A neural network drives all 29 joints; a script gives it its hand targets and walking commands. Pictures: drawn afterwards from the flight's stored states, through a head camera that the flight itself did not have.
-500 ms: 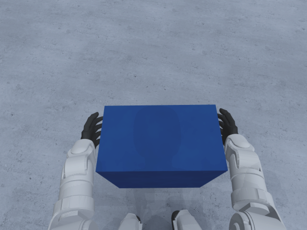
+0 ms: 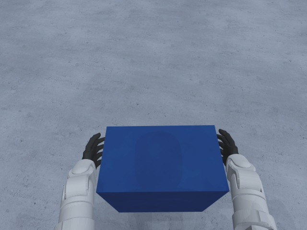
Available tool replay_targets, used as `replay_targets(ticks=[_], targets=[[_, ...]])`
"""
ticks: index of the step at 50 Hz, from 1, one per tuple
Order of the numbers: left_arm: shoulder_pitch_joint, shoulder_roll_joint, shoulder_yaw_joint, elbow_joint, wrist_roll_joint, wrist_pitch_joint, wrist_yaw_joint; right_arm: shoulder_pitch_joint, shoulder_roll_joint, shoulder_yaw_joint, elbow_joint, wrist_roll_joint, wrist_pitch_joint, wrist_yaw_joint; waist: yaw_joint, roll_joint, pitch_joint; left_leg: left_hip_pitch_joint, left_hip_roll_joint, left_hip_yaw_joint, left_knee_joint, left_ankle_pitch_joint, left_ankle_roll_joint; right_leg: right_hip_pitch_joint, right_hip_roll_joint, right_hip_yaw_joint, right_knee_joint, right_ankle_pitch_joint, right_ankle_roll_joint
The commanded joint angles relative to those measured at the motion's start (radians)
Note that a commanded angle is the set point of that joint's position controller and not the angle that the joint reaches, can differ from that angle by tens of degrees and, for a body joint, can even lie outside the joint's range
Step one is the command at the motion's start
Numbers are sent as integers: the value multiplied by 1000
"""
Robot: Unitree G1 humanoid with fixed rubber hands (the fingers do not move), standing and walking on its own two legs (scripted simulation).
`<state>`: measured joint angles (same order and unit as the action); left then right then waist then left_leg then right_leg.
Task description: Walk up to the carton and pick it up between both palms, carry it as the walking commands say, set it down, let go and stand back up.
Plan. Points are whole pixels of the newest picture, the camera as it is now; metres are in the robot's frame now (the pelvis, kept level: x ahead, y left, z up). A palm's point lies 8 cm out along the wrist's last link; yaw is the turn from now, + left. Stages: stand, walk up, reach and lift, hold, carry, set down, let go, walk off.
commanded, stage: reach and lift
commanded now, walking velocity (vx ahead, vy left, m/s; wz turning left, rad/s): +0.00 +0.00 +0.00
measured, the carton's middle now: (160, 174) +0.31 -0.01 -0.10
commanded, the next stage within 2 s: hold in 1.58 s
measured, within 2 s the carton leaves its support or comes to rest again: neither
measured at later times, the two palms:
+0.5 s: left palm (82, 163) +0.30 +0.18 +0.04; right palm (243, 157) +0.30 -0.20 +0.04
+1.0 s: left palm (77, 164) +0.29 +0.18 +0.07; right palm (250, 158) +0.29 -0.20 +0.07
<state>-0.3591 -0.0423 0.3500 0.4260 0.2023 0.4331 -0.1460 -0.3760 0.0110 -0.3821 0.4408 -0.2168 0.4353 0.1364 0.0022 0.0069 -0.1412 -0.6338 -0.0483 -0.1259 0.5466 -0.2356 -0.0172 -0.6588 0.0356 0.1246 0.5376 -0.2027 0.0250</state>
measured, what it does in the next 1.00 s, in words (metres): stands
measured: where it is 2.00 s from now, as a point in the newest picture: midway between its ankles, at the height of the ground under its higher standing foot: outside the picture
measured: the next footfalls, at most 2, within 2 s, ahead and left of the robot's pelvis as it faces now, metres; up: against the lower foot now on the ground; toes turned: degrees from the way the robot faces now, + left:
none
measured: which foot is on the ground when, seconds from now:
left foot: down 0.00-1.00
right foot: down 0.00-1.00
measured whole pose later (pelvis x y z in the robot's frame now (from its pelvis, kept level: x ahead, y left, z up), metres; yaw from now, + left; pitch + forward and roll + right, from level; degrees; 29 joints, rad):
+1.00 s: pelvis +0.00 +0.00 +0.02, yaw +0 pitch -5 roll +0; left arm -0.21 -0.03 0.25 0.17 0.18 0.71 -0.15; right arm -0.24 0.01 -0.28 0.21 -0.18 0.71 0.13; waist -0.01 0.01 0.02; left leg -0.03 -0.02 -0.13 0.27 -0.16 -0.01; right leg -0.06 0.03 0.11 0.27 -0.13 0.01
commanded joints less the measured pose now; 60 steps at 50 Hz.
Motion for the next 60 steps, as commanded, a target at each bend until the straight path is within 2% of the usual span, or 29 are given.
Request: replay_targets(ticks=[1, 11, 18, 35, 42, 50, 60], targets=[[-458, -904, -568, -43, -136, -13, -178, -420, 911, 566, -22, 133, 2, 207, -3, -9, -469, 288, -59, 79, -69, 331, 4, 369, 66, -89, -48, 325, -12], [-381, -888, -603, -96, -145, 32, -158, -345, 888, 593, -81, 139, 48, 194, -8, -13, -342, 421, -49, 72, -169, 344, 1, 501, 65, -84, -152, 325, -11], [-352, -872, -627, -162, -152, 84, -146, -325, 886, 636, -144, 166, 99, 183, 4, -19, -245, 488, -49, 72, -226, 320, 3, 575, 68, -82, -203, 300, -9], [-342, -805, -696, -342, -183, 204, -146, -314, 864, 709, -312, 213, 219, 158, -12, -11, -98, 570, -56, 77, -314, 210, 9, 703, 65, -83, -281, 236, -4], [-358, -782, -678, -346, -185, 240, -141, -343, 840, 706, -316, 219, 251, 162, -10, -15, -45, 560, -55, 87, -330, 118, 7, 700, 59, -86, -295, 145, -6], [-357, -787, -682, -356, -195, 256, -133, -343, 833, 706, -324, 228, 264, 165, -11, -12, -57, 582, -55, 89, -327, 154, 2, 706, 64, -93, -295, 171, -5], [-307, -775, -700, -402, -197, 268, -118, -291, 803, 725, -374, 234, 270, 154, -14, -11, -77, 609, -55, 78, -323, 261, -5, 733, 70, -95, -293, 270, -3]])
